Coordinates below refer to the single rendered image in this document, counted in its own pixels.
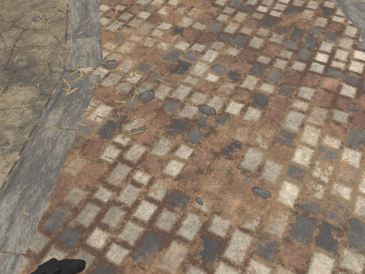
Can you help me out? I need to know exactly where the left robot hand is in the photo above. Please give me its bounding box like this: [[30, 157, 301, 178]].
[[30, 258, 86, 274]]

